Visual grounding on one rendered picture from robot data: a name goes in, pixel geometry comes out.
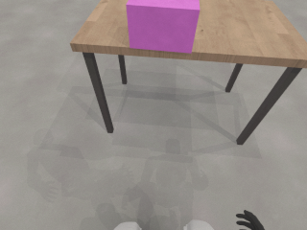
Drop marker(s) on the right robot hand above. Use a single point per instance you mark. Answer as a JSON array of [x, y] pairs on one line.
[[253, 224]]

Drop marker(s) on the robot right thigh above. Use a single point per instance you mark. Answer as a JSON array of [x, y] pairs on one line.
[[197, 225]]

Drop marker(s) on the table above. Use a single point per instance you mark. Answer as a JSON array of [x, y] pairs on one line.
[[252, 32]]

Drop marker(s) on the carton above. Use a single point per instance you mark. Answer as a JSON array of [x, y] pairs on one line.
[[163, 25]]

